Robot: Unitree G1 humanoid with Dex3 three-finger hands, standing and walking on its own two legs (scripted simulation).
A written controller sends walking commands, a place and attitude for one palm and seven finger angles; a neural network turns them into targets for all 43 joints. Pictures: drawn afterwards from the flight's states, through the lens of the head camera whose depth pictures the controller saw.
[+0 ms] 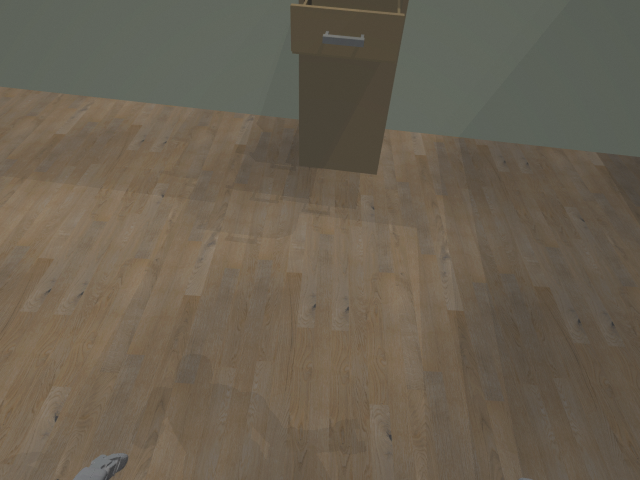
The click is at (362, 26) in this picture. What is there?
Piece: drawer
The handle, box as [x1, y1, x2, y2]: [322, 31, 364, 46]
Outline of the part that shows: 323,34 322,42 324,43 363,46 364,38 362,34 360,37 330,35 328,31 326,31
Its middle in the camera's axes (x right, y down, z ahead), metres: +0.07 -0.64 +1.23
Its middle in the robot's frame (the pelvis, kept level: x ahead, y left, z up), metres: +1.36 -0.01 +0.00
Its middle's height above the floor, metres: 0.77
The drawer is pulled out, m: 0.29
